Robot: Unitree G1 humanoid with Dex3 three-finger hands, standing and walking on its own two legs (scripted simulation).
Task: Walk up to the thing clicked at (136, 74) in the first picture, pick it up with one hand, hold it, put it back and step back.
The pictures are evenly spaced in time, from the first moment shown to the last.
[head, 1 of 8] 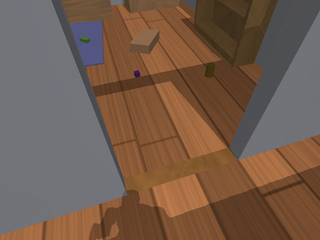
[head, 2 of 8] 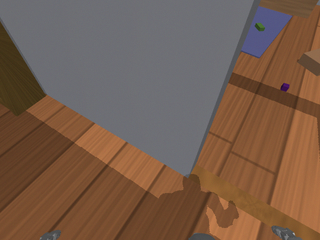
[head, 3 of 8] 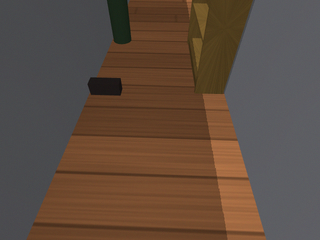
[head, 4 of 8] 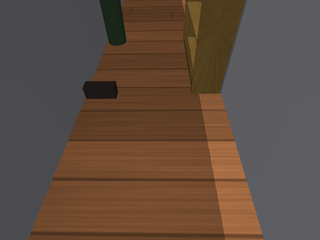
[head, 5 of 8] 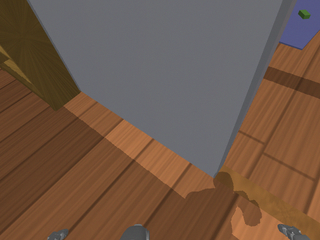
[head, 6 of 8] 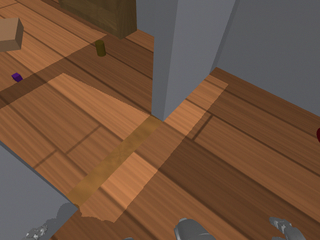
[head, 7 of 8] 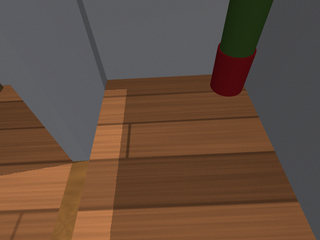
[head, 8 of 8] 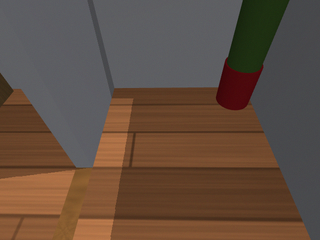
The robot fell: no
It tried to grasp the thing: no
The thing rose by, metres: 0.00
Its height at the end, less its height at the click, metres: +0.00
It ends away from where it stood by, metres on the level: 0.00
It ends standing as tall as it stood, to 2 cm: yes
